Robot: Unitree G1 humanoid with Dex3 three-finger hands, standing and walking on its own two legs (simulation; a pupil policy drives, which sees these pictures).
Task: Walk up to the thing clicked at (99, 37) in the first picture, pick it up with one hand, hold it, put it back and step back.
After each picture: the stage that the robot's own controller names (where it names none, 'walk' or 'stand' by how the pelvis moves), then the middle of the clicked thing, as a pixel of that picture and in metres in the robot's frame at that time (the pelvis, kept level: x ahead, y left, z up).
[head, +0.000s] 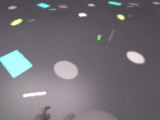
stand; (99, 37) +2.07 -0.22 -0.72
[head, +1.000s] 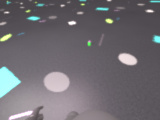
walk; (89, 43) +1.95 +0.15 -0.70
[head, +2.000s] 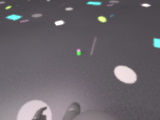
walk; (78, 52) +1.35 +0.33 -0.72
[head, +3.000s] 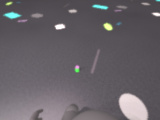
walk; (77, 68) +0.89 +0.25 -0.71
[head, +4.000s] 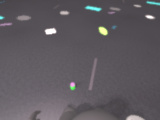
walk; (72, 86) +0.55 +0.21 -0.69
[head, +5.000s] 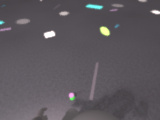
stand; (71, 96) +0.38 +0.23 -0.70
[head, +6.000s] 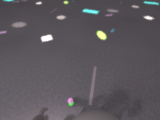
stand; (70, 101) +0.34 +0.21 -0.72
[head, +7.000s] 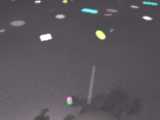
stand; (69, 100) +0.35 +0.22 -0.73
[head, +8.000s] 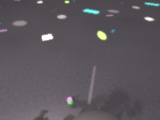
stand; (69, 100) +0.35 +0.22 -0.73
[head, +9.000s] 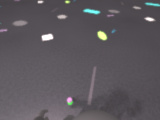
stand; (69, 101) +0.35 +0.21 -0.73
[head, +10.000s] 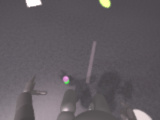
go down; (66, 80) +0.39 +0.23 -0.57
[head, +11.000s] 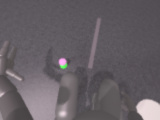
go down; (63, 63) +0.43 +0.26 -0.31
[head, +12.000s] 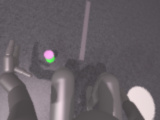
close in; (49, 56) +0.41 +0.29 -0.25
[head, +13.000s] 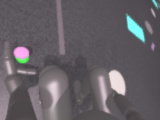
close; (22, 55) +0.40 +0.31 -0.21
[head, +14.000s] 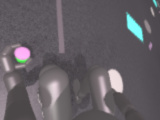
lift; (22, 55) +0.38 +0.30 -0.22
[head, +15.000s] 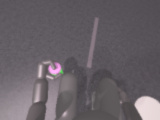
lift; (56, 70) +0.31 +0.24 -0.06
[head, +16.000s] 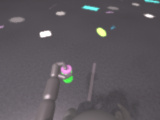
hold; (67, 74) +0.33 +0.16 +0.04
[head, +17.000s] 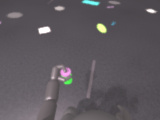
hold; (66, 76) +0.33 +0.17 -0.01
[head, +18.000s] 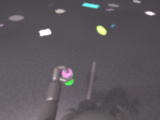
crouch; (68, 77) +0.32 +0.16 +0.00
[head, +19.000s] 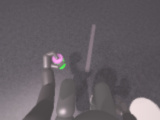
crouch; (59, 61) +0.41 +0.21 -0.09
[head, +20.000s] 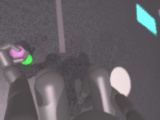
lower; (22, 55) +0.40 +0.30 -0.22
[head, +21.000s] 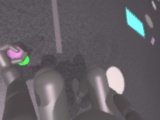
lower; (19, 56) +0.40 +0.31 -0.22
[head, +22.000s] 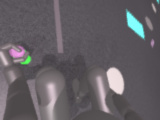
lower; (21, 55) +0.40 +0.31 -0.22
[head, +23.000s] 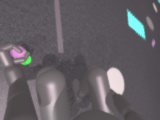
lower; (21, 56) +0.39 +0.31 -0.22
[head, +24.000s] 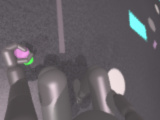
loosen; (24, 56) +0.39 +0.30 -0.22
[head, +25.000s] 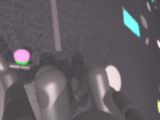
withdraw; (22, 57) +0.39 +0.28 -0.22
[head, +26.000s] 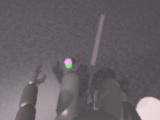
walk; (68, 63) +0.43 +0.22 -0.33
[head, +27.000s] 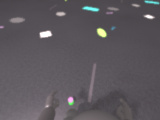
stand; (70, 101) +0.34 +0.18 -0.66
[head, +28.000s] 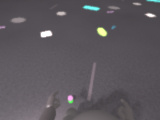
stand; (70, 99) +0.36 +0.20 -0.67
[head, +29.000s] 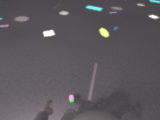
stand; (71, 98) +0.36 +0.19 -0.69
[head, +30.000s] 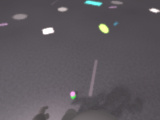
walk; (72, 95) +0.38 +0.18 -0.72
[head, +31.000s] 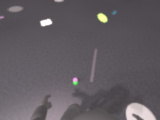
walk; (75, 81) +0.52 +0.19 -0.70
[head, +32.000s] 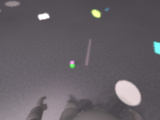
walk; (72, 64) +0.82 +0.27 -0.70
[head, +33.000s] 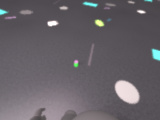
stand; (76, 63) +0.99 +0.24 -0.71
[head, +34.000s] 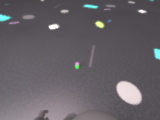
stand; (77, 65) +1.00 +0.23 -0.72
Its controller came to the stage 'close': yes
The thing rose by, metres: 0.70
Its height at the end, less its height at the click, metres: +0.00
